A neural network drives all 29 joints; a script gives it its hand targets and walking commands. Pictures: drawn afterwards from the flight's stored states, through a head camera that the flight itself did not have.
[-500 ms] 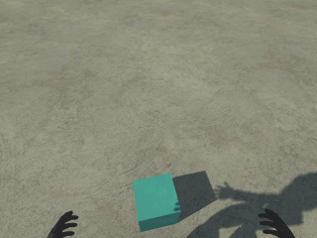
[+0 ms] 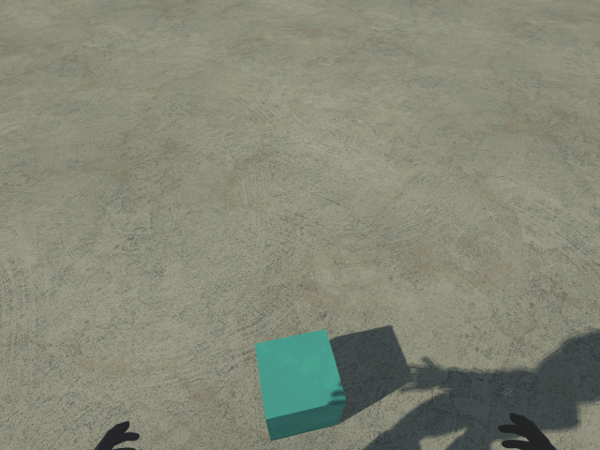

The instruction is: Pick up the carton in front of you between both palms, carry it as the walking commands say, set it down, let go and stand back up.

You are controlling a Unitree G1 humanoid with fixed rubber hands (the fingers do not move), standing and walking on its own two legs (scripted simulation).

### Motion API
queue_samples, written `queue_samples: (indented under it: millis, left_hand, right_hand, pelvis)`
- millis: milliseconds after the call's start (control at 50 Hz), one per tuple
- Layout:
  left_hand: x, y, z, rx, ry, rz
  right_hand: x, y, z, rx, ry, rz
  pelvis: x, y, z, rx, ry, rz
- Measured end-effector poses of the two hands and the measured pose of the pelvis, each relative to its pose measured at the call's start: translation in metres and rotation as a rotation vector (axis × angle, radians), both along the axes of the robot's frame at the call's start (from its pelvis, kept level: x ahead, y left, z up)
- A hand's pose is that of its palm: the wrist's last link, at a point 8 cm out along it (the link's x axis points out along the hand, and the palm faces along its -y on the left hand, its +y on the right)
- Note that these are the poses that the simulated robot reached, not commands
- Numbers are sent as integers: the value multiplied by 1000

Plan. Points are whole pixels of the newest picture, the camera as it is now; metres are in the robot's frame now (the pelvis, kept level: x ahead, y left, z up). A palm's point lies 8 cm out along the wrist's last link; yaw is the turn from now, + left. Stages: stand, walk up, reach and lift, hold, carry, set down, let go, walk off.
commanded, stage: stand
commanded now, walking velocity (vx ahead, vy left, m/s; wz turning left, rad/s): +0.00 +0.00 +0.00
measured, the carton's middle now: (298, 385) +0.40 +0.02 -0.65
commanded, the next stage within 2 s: none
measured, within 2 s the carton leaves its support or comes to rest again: neither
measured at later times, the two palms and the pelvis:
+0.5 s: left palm out of the picture +0.07 +0.30 -0.11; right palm out of the picture +0.08 -0.31 -0.09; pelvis -0.01 +0.00 +0.00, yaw +0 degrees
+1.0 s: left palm out of the picture +0.07 +0.31 -0.11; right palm out of the picture +0.08 -0.32 -0.09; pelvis -0.02 +0.00 +0.00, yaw +0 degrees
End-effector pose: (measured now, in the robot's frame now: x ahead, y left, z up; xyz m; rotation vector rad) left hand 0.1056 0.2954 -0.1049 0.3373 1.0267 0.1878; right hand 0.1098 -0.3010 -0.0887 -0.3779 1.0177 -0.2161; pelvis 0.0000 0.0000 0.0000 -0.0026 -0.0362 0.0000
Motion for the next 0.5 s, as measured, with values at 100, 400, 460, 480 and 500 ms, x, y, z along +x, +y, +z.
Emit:
queue_samples:
  millis: [100, 400, 460, 480, 500]
  left_hand:
    - [-10, 2, -1, 2, 21, 6]
    - [-29, 6, -2, 11, 68, 17]
    - [-30, 6, -2, 12, 73, 18]
    - [-31, 7, -2, 12, 75, 19]
    - [-31, 7, -2, 13, 77, 19]
  right_hand:
    - [-8, -3, -1, -2, 19, -4]
    - [-26, -9, -4, -3, 63, -12]
    - [-28, -10, -4, -3, 69, -13]
    - [-29, -10, -4, -3, 71, -14]
    - [-29, -11, -4, -3, 72, -14]
  pelvis:
    - [-4, -1, 1, 0, -4, 0]
    - [-13, -2, 3, -1, -8, 1]
    - [-14, -3, 3, -1, -8, 1]
    - [-14, -3, 3, -1, -8, 1]
    - [-15, -3, 3, -1, -8, 1]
